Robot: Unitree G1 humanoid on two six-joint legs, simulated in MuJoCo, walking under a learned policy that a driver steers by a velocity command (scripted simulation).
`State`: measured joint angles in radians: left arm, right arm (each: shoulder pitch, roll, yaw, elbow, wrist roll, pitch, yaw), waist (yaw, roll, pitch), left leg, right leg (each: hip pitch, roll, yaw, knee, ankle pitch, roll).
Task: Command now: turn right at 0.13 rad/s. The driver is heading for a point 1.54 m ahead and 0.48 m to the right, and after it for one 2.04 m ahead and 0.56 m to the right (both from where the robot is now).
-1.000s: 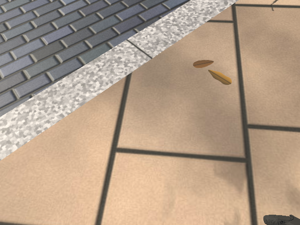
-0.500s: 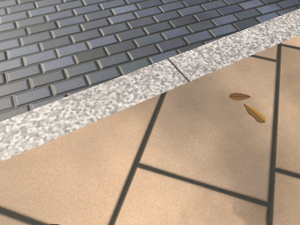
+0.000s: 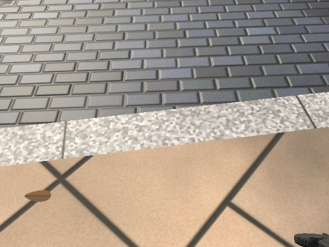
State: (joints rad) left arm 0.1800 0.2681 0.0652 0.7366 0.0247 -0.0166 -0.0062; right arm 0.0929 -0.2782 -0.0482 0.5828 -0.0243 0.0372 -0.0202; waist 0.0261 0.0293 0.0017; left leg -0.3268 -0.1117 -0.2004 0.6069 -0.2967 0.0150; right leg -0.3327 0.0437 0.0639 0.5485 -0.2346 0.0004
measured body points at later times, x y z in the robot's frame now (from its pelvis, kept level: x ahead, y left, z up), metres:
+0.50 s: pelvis +0.01 -0.01 +0.01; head +0.04 -0.02 +0.46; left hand +0.28 +0.20 -0.07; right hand +0.01 -0.32 -0.08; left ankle -0.01 +0.12 -0.73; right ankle -0.03 -0.14 -0.66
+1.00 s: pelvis +0.18 -0.26 +0.01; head +0.18 -0.28 +0.46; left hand +0.34 -0.04 -0.11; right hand +0.11 -0.53 -0.13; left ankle +0.31 -0.16 -0.63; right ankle +0.06 -0.26 -0.73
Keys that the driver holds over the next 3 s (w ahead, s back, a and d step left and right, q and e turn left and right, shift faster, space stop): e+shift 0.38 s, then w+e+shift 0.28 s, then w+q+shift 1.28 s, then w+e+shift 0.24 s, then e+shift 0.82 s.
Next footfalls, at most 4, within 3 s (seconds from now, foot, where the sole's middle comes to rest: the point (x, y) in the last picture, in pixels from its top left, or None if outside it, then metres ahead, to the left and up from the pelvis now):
0.76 right None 0.09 -0.28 -0.77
1.24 left None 0.50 -0.41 -0.77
1.64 right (328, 168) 0.87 -0.68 -0.77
2.08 left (248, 115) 1.20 -0.37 -0.77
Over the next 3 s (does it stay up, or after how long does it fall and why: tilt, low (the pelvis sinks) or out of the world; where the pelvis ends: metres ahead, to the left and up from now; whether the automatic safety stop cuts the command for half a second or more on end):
stays up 1.56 -0.29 0.00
